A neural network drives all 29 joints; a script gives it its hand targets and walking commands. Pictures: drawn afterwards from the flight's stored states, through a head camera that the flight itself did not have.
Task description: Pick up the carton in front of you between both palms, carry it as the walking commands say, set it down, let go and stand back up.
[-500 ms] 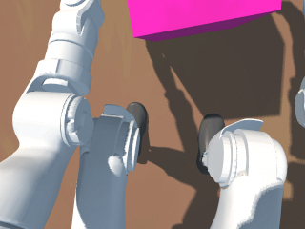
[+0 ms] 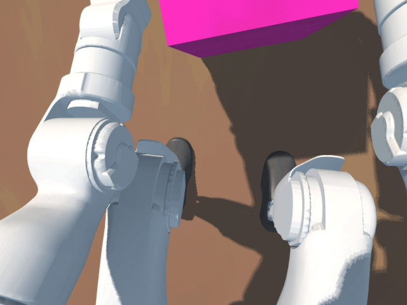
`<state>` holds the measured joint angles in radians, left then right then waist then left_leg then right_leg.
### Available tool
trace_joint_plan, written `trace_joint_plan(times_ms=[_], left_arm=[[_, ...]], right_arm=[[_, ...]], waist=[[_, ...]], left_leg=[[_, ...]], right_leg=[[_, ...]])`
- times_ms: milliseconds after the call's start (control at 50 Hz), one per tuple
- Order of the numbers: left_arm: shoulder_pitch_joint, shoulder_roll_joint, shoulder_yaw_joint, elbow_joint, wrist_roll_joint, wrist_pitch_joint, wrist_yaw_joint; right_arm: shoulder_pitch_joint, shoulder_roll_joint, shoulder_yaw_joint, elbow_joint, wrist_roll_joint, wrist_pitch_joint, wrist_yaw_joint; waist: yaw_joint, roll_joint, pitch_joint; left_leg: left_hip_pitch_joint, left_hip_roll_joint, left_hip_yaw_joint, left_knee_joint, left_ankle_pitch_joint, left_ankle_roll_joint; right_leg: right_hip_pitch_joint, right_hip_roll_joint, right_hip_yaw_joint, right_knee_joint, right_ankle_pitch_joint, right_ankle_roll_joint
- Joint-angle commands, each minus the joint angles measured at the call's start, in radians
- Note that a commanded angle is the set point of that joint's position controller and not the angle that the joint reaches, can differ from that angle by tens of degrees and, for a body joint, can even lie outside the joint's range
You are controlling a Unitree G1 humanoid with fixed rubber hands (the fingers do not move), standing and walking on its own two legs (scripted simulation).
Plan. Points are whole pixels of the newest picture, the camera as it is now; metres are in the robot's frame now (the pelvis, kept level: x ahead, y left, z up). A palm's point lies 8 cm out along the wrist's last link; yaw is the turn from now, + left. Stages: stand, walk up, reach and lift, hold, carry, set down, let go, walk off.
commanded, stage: reach and lift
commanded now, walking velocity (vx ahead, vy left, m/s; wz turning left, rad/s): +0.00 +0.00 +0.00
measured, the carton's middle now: out of the picture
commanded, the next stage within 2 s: none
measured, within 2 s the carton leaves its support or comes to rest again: leaves its support in 0.18 s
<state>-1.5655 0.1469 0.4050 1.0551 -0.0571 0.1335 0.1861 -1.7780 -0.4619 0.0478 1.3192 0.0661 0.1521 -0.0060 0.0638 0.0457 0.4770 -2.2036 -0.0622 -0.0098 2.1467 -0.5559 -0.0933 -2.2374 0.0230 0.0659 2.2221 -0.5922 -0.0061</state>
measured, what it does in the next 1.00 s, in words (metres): rises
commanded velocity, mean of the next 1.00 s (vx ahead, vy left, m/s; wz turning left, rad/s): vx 0.00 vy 0.00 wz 0.00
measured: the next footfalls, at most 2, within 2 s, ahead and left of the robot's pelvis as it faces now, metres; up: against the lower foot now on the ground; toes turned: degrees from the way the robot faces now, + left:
none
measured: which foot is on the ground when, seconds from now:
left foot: down 0.00-1.00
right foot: down 0.00-1.00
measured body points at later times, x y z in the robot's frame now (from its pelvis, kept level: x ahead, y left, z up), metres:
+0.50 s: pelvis +0.01 +0.01 +0.04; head +0.32 -0.05 +0.36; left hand +0.54 +0.12 -0.05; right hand +0.56 -0.18 -0.06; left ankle +0.13 +0.14 -0.34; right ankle +0.10 -0.12 -0.34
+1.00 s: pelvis +0.01 +0.01 +0.15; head +0.26 -0.03 +0.52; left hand +0.51 +0.12 +0.09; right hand +0.51 -0.18 +0.08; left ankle +0.13 +0.14 -0.34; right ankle +0.10 -0.12 -0.34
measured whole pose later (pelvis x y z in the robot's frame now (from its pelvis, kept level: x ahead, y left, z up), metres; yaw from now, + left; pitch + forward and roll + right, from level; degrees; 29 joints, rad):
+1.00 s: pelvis +0.01 +0.01 +0.15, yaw -5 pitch +43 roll +2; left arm -0.97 -0.10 0.55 0.55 0.20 0.39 0.10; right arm -1.08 -0.07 -0.35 0.74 -0.22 0.43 -0.01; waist 0.04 0.02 -0.17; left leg -1.90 -0.10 -0.09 1.65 -0.49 -0.09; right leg -1.92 0.11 0.10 1.66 -0.48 0.05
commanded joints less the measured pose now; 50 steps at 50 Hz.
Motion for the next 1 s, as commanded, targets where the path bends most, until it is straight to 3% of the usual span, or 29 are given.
trace_joint_plan(times_ms=[0, 60, 140, 260, 300, 340, 400, 480, 540, 640, 740, 860, 980], left_arm=[[-0.464, -0.771, -0.185, -0.171, 0.021, 0.045, -0.259], [-0.444, -0.858, -0.204, -0.193, 0.007, 0.066, -0.3], [-0.436, -0.935, -0.262, -0.228, -0.05, 0.08, -0.311], [-0.477, -1.039, -0.428, -0.401, -0.135, 0.11, -0.286], [-0.49, -1.055, -0.471, -0.468, -0.129, 0.131, -0.286], [-0.481, -1.077, -0.505, -0.521, -0.106, 0.15, -0.29], [-0.436, -1.084, -0.488, -0.515, -0.055, 0.175, -0.299], [-0.334, -1.078, -0.332, -0.369, 0.081, 0.21, -0.316], [-0.313, -1.081, -0.257, -0.326, 0.148, 0.222, -0.325], [-0.337, -1.12, -0.26, -0.33, 0.166, 0.228, -0.34], [-0.324, -1.18, -0.328, -0.36, 0.14, 0.249, -0.355], [-0.224, -1.248, -0.431, -0.405, 0.091, 0.273, -0.373], [-0.087, -1.28, -0.492, -0.418, 0.069, 0.272, -0.387]], right_arm=[[-0.275, 0.857, 0.02, -0.179, -0.023, 0.026, 0.252], [-0.228, 0.95, 0.007, -0.241, -0.024, 0.039, 0.279], [-0.247, 1.032, 0.061, -0.349, 0.011, 0.045, 0.278], [-0.338, 1.166, 0.196, -0.648, 0.108, 0.063, 0.231], [-0.329, 1.218, 0.208, -0.71, 0.111, 0.086, 0.212], [-0.268, 1.29, 0.208, -0.713, 0.087, 0.116, 0.197], [-0.135, 1.345, 0.149, -0.6, 0.024, 0.157, 0.199], [-0.056, 1.342, -0.005, -0.418, -0.097, 0.183, 0.222], [-0.066, 1.317, -0.097, -0.374, -0.157, 0.185, 0.236], [-0.079, 1.32, -0.153, -0.374, -0.195, 0.181, 0.245], [-0.07, 1.375, -0.11, -0.444, -0.175, 0.199, 0.255], [-0.004, 1.472, 0.007, -0.555, -0.12, 0.23, 0.26], [0.106, 1.535, 0.083, -0.61, -0.091, 0.231, 0.248]], waist=[[-0.001, -0.154, -1.083], [-0.014, -0.132, -1.098], [-0.016, -0.147, -1.25], [0.001, -0.215, -1.803], [0.005, -0.223, -1.952], [0.007, -0.218, -2.006], [0.015, -0.199, -1.835], [0.031, -0.18, -1.499], [0.025, -0.163, -1.44], [-0.012, -0.116, -1.509], [-0.026, -0.08, -1.658], [-0.021, -0.1, -1.784], [-0.02, -0.131, -1.734]], left_leg=[[0.472, -0.076, 0.133, -0.083, 0.268, 0.039], [0.436, -0.079, 0.133, -0.074, 0.316, 0.046], [0.437, -0.08, 0.136, -0.064, 0.4, 0.053], [0.524, -0.085, 0.154, -0.083, 0.553, 0.051], [0.555, -0.091, 0.156, -0.111, 0.559, 0.048], [0.565, -0.098, 0.161, -0.152, 0.534, 0.038], [0.528, -0.108, 0.158, -0.223, 0.419, 0.036], [0.48, -0.108, 0.152, -0.332, 0.199, 0.052], [0.504, -0.108, 0.142, -0.398, 0.147, 0.055], [0.592, -0.11, 0.133, -0.477, 0.138, 0.053], [0.704, -0.111, 0.134, -0.54, 0.17, 0.047], [0.818, -0.114, 0.13, -0.604, 0.261, 0.04], [0.877, -0.116, 0.11, -0.681, 0.31, 0.04]], right_leg=[[0.5, 0.058, -0.075, -0.189, 0.271, -0.009], [0.49, 0.063, -0.077, -0.178, 0.336, -0.021], [0.592, 0.066, -0.072, -0.168, 0.454, -0.026], [0.962, 0.087, -0.076, -0.167, 0.728, -0.001], [1.041, 0.099, -0.088, -0.188, 0.753, 0.014], [1.037, 0.114, -0.104, -0.23, 0.719, 0.031], [0.891, 0.123, -0.12, -0.309, 0.549, 0.038], [0.624, 0.13, -0.136, -0.438, 0.234, 0.032], [0.577, 0.133, -0.144, -0.497, 0.159, 0.022], [0.622, 0.139, -0.153, -0.573, 0.14, 0.01], [0.735, 0.141, -0.16, -0.63, 0.178, 0.014], [0.905, 0.146, -0.161, -0.689, 0.286, 0.032], [1.029, 0.149, -0.143, -0.769, 0.354, 0.046]])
